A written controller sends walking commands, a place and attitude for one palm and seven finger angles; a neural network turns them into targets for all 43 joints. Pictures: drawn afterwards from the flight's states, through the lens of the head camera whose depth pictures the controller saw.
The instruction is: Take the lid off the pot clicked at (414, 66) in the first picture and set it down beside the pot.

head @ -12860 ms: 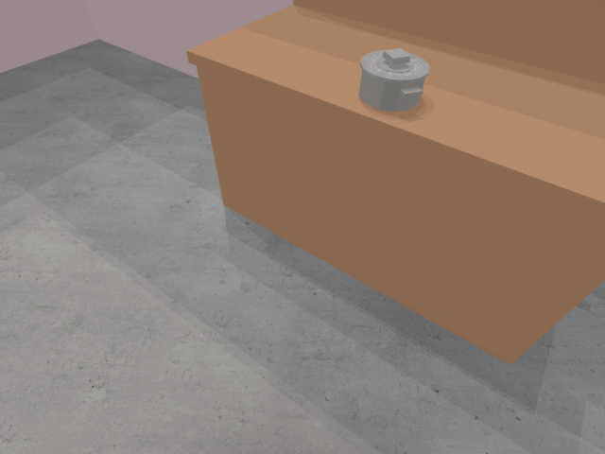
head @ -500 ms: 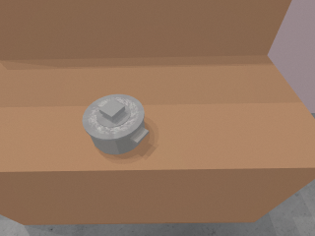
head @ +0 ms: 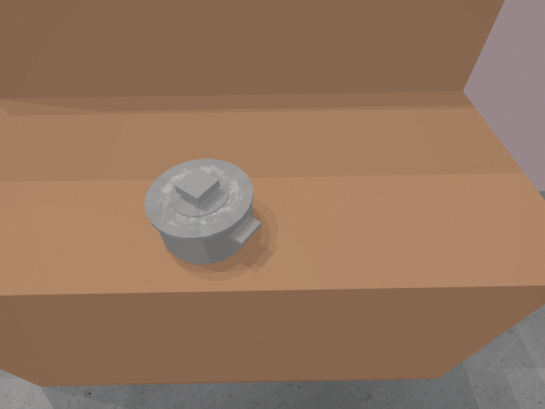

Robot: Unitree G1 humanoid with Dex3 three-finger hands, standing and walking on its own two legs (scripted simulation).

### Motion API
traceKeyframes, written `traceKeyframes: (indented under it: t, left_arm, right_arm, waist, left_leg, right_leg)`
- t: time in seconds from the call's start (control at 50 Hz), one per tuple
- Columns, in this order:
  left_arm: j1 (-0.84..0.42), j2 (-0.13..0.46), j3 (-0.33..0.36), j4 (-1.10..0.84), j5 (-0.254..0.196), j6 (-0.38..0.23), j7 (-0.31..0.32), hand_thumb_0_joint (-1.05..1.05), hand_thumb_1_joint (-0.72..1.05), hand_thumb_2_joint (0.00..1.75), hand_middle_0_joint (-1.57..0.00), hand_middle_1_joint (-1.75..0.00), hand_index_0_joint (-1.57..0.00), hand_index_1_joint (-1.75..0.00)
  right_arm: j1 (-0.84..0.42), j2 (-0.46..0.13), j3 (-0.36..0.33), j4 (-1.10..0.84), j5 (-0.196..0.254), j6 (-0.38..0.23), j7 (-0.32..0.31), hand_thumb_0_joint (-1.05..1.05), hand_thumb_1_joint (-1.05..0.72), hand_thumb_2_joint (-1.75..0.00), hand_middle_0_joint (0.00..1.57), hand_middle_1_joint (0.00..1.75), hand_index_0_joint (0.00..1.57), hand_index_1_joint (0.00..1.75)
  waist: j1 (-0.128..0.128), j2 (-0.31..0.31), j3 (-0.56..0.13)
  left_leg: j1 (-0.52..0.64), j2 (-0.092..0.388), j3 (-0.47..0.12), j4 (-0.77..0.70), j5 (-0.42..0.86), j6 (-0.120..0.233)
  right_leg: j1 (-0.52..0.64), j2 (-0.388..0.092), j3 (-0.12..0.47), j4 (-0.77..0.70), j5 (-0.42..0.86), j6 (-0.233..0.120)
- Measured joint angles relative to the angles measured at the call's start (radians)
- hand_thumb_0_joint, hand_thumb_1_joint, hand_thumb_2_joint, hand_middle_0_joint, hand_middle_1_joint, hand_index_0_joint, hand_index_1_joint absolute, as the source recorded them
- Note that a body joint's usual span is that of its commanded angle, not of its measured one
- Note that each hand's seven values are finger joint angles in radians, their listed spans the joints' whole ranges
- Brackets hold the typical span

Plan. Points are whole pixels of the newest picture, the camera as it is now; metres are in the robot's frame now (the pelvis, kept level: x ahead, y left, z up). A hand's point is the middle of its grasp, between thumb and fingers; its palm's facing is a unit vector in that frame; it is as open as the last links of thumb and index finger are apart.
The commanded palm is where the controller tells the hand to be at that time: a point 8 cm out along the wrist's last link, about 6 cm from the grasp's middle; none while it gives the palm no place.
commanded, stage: look again from close up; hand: left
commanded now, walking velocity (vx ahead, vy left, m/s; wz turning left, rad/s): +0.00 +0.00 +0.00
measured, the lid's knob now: (197, 185) +0.44 +0.15 +0.08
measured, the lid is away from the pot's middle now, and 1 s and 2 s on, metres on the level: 0.00 0.00 0.00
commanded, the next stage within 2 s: lift the closed hand beside the body in 0.04 s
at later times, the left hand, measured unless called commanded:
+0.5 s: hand out of the picture +0.13 +0.19 -0.04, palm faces +0.25 -0.93 -0.26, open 5.0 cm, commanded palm +0.07 +0.24 -0.01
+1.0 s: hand (108, 398) +0.14 +0.22 +0.01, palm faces +0.32 -0.86 -0.39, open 3.0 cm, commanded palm +0.09 +0.25 +0.06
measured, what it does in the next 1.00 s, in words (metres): stands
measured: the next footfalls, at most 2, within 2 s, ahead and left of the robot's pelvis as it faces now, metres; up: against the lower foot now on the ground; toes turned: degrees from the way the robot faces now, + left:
none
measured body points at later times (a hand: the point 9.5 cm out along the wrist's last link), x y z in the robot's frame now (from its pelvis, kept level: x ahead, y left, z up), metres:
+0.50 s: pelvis +0.00 -0.02 +0.00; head +0.00 -0.01 +0.45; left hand +0.11 +0.24 -0.02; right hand +0.20 -0.27 -0.06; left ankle -0.01 +0.09 -0.74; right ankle +0.01 -0.13 -0.74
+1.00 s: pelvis +0.02 -0.03 +0.01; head +0.03 -0.05 +0.45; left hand +0.12 +0.26 +0.04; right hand +0.21 -0.23 -0.10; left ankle -0.01 +0.09 -0.74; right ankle +0.01 -0.13 -0.74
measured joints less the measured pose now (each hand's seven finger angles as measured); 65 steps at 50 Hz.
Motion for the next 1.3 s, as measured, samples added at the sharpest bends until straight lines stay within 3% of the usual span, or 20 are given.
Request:
traceKeyframes:
  t: [0.16,0.2,0.24,0.32,0.42,0.5,0.66,0.8,1.0,1.12,1.3]
  left_arm:
    - [0.01,-0.002,-0.005,-0.001,-0.003,-0.004,-0.002,0.0,0.91,0.89,-0.2,-0.3,-0.2,-0.3]
    - [0.075,0.032,-0.011,-0.236,-0.062,0.055,0.033,0.02,0.93,0.89,-0.21,-0.3,-0.21,-0.31]
    - [0.124,0.068,-0.017,-0.479,-0.088,0.054,0.081,0.03,0.95,0.89,-0.23,-0.32,-0.23,-0.33]
    - [0.103,0.065,-0.015,-0.718,-0.055,0.026,0.122,0.03,0.94,0.89,-0.31,-0.41,-0.3,-0.42]
    - [0.145,0.036,0.052,-0.883,-0.042,-0.007,0.084,0.01,0.92,0.89,-0.47,-0.59,-0.47,-0.59]
    - [0.263,0.06,0.061,-1.02,-0.044,-0.022,0.067,0.01,0.91,0.89,-0.63,-0.76,-0.63,-0.77]
    - [0.296,0.097,0.087,-1.096,-0.045,0.012,0.071,0.01,0.9,0.89,-0.97,-1.14,-0.97,-1.14]
    - [0.306,0.088,0.117,-1.123,-0.044,-0.001,0.055,0.01,0.9,0.89,-1.19,-1.38,-1.19,-1.38]
    - [0.351,0.11,0.167,-1.218,-0.042,-0.033,0.034,0.01,0.9,0.89,-1.28,-1.48,-1.28,-1.48]
    - [0.361,0.13,0.169,-1.303,-0.039,-0.04,0.035,0.01,0.9,0.89,-1.29,-1.49,-1.29,-1.49]
    - [0.365,0.132,0.166,-1.389,-0.033,-0.05,0.028,0.01,0.9,0.89,-1.3,-1.49,-1.29,-1.5]
  right_arm:
    - [0.005,0.003,0.002,-0.01,-0.004,0.001,0.0,0.0,-0.92,-0.9,0.2,0.3,0.2,0.3]
    - [0.042,-0.007,0.021,-0.078,0.018,-0.038,0.001,0.01,-0.93,-0.9,0.2,0.3,0.2,0.3]
    - [0.071,-0.03,0.024,-0.131,0.042,-0.123,-0.006,0.02,-0.93,-0.9,0.2,0.3,0.21,0.3]
    - [0.023,-0.106,0.001,-0.21,0.04,-0.19,0.015,0.02,-0.93,-0.9,0.2,0.3,0.2,0.3]
    - [-0.104,-0.128,-0.051,-0.351,0.04,-0.146,0.039,0.02,-0.92,-0.9,0.2,0.3,0.2,0.3]
    - [-0.147,-0.13,-0.059,-0.486,0.046,-0.132,0.032,0.01,-0.92,-0.9,0.2,0.3,0.2,0.3]
    - [-0.134,-0.13,-0.017,-0.536,0.024,-0.092,-0.002,0.0,-0.91,-0.9,0.2,0.3,0.21,0.31]
    - [-0.119,-0.066,0.016,-0.495,0.018,-0.067,-0.011,0.01,-0.91,-0.9,0.2,0.3,0.21,0.3]
    - [-0.12,-0.063,-0.003,-0.467,0.02,-0.067,-0.023,0.01,-0.91,-0.9,0.2,0.3,0.21,0.3]
    - [-0.127,-0.096,-0.018,-0.48,0.017,-0.094,-0.038,0.01,-0.91,-0.9,0.2,0.3,0.2,0.3]
    - [-0.138,-0.094,-0.025,-0.501,0.018,-0.099,-0.042,0.01,-0.91,-0.9,0.2,0.3,0.19,0.3]
  waist:
    - [0.001,-0.003,-0.001]
    - [-0.004,-0.021,0.01]
    - [0.003,-0.031,0.012]
    - [-0.021,-0.012,0.004]
    - [-0.028,-0.027,-0.012]
    - [0.001,-0.029,-0.017]
    - [0.064,0.009,0.012]
    - [0.052,0.038,0.004]
    - [0.054,0.039,0.005]
    - [0.07,0.034,0.008]
    - [0.076,0.024,-0.007]
  left_leg:
    - [0.002,-0.006,0.007,-0.005,0.001,0.005]
    - [0.002,-0.019,-0.005,-0.006,0.007,0.004]
    - [0.013,-0.026,-0.019,-0.021,0.016,0.0]
    - [0.02,-0.025,-0.05,-0.04,0.036,0.0]
    - [0.006,-0.006,-0.05,-0.044,0.044,-0.012]
    - [0.004,0.011,-0.069,-0.029,0.032,-0.024]
    - [0.003,0.025,-0.107,-0.017,0.024,-0.036]
    - [0.03,0.029,-0.099,-0.038,0.019,-0.04]
    - [0.051,0.036,-0.084,-0.046,0.007,-0.041]
    - [0.056,0.032,-0.082,-0.048,0.004,-0.035]
    - [0.069,0.023,-0.073,-0.049,-0.003,-0.024]
  right_leg:
    - [-0.005,-0.005,0.008,0.006,-0.001,0.002]
    - [-0.009,-0.019,-0.004,0.027,-0.014,0.001]
    - [0.003,-0.027,-0.016,0.023,-0.017,-0.003]
    - [0.038,-0.026,-0.049,-0.031,0.009,-0.004]
    - [0.029,-0.008,-0.051,-0.051,0.028,-0.012]
    - [0.044,0.009,-0.07,-0.062,0.024,-0.023]
    - [0.072,0.023,-0.109,-0.087,0.023,-0.037]
    - [0.087,0.028,-0.101,-0.09,0.011,-0.039]
    - [0.102,0.035,-0.085,-0.097,0.004,-0.039]
    - [0.11,0.031,-0.083,-0.106,0.006,-0.033]
    - [0.123,0.022,-0.074,-0.113,0.005,-0.021]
